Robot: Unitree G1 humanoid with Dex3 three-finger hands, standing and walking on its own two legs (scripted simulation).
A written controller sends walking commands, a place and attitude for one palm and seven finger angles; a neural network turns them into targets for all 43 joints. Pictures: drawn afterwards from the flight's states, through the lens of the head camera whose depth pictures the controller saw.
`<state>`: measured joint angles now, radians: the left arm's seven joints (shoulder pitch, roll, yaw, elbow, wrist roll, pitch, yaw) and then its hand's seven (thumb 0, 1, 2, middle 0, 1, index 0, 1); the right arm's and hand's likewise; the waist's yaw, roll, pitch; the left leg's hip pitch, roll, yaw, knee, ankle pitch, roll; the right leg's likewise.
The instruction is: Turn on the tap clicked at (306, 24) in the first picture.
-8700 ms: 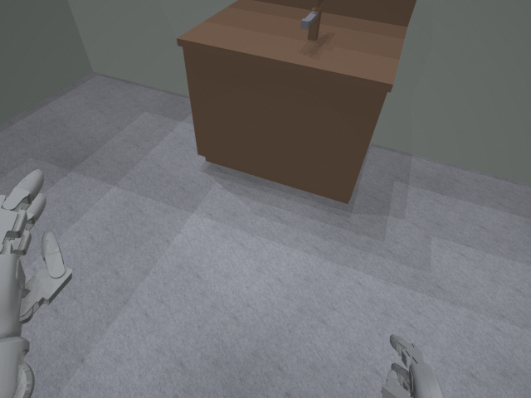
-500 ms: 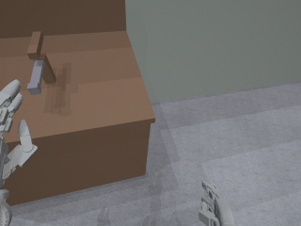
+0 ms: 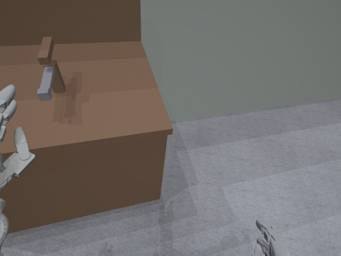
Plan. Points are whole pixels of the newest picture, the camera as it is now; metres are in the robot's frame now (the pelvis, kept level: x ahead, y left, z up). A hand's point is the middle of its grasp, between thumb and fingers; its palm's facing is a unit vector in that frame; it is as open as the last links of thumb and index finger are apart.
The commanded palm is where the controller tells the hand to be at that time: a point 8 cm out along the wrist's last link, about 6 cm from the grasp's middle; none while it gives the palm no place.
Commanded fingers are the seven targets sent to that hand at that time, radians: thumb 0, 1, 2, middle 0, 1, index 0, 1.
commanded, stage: look again from close up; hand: left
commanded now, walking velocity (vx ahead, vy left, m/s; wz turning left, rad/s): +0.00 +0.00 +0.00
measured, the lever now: (44, 94) +0.50 +0.41 +0.06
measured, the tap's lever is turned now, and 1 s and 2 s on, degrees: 0 0 0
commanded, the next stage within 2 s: shuffle to correct the standing spot in 0.40 s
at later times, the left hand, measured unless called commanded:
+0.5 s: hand (22, 155) +0.22 +0.27 +0.18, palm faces +0.42 -0.83 -0.35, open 7.4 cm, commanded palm +0.17 +0.31 +0.18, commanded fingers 0.00 0.90 0.90 -0.20 -0.30 -0.20 -0.30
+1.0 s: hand (51, 107) +0.36 +0.30 +0.15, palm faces +0.38 -0.84 -0.40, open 7.4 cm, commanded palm +0.30 +0.33 +0.18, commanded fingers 0.00 0.90 0.90 -0.20 -0.30 -0.20 -0.30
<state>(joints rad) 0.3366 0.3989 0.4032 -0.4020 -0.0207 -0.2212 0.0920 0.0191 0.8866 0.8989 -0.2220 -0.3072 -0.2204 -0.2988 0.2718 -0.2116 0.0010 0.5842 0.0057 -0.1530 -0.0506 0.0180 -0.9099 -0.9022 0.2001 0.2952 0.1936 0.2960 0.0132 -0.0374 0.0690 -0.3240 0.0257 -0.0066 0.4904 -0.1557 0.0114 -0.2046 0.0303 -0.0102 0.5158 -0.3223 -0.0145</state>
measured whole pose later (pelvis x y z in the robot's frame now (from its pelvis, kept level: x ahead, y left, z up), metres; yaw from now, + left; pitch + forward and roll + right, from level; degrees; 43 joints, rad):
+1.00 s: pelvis +0.13 +0.06 -0.02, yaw -2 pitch +0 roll +1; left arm 0.43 0.37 0.39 -0.47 -0.05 -0.23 0.13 0.02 0.89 0.90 -0.22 -0.31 -0.21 -0.30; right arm 0.22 -0.24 -0.01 0.60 0.01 -0.09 -0.03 0.02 -0.91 -0.90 0.20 0.30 0.20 0.30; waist 0.01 -0.04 0.06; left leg -0.35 0.00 0.08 0.61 -0.23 0.03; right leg -0.18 -0.03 0.03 0.74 -0.47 0.01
